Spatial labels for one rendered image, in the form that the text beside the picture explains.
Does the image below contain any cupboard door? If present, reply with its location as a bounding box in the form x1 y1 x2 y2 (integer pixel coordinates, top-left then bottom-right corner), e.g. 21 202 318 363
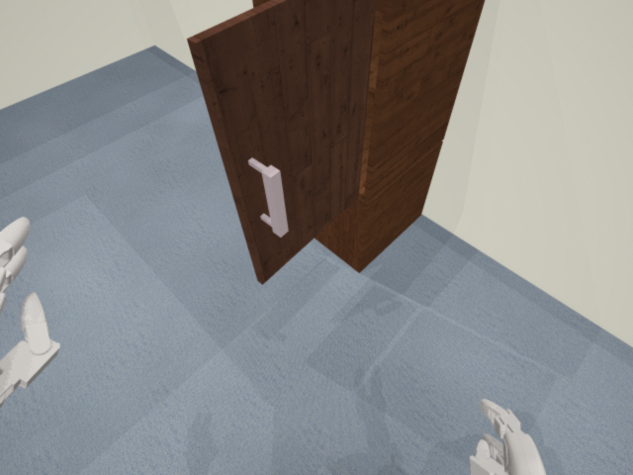
187 0 376 285

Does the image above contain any right robot hand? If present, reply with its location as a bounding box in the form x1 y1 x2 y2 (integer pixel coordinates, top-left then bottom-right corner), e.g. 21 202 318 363
470 399 546 475

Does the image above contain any left robot hand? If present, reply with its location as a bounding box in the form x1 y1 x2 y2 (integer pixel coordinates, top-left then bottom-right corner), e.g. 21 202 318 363
0 217 60 408

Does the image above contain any handle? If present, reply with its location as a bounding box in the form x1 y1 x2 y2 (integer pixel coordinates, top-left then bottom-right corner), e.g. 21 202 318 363
248 158 289 238

